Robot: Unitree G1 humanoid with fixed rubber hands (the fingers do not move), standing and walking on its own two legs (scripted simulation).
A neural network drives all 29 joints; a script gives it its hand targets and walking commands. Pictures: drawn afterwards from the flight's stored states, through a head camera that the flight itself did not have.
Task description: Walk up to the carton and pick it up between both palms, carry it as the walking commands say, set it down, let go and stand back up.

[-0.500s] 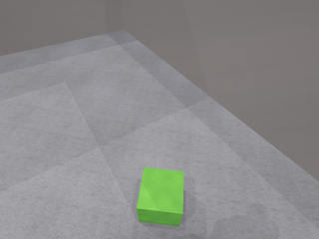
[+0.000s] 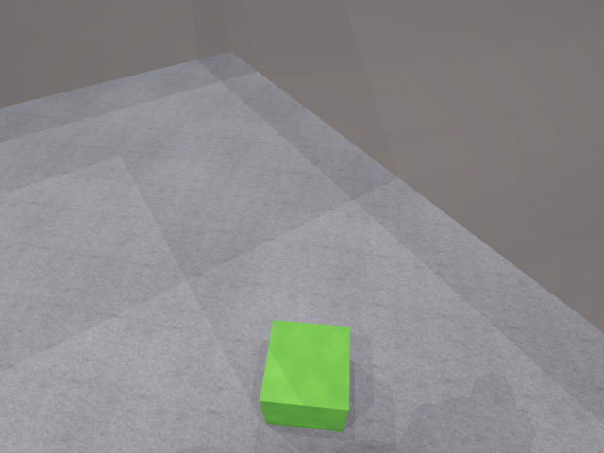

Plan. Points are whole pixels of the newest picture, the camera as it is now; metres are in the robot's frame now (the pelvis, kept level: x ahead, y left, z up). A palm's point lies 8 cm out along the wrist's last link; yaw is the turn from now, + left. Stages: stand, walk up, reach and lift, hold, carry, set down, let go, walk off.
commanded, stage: walk up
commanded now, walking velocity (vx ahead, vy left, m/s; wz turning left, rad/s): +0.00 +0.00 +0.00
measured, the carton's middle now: (307, 375) +0.47 +0.01 -0.67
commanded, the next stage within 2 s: stand in 1.64 s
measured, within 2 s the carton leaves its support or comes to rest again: neither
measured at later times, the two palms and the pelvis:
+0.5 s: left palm out of the picture +0.08 +0.26 -0.16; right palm out of the picture -0.01 -0.20 -0.16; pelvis +0.07 +0.02 -0.02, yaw -6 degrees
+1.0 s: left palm out of the picture +0.15 +0.26 -0.17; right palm out of the picture +0.10 -0.23 -0.14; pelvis +0.08 +0.03 -0.02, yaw -3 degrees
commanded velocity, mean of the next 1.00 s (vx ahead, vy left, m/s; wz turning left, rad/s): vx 0.03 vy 0.01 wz -0.05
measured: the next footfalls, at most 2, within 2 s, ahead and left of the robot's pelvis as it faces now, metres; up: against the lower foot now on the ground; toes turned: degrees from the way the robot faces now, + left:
right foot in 0.58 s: +0.18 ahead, -0.09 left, +0.00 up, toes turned -9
right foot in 1.18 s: +0.08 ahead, -0.11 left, +0.00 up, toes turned +7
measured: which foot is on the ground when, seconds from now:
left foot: down 0.00-1.00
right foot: down 0.00-0.34, up 0.36-0.56, down 0.58-0.88, up 0.90-1.00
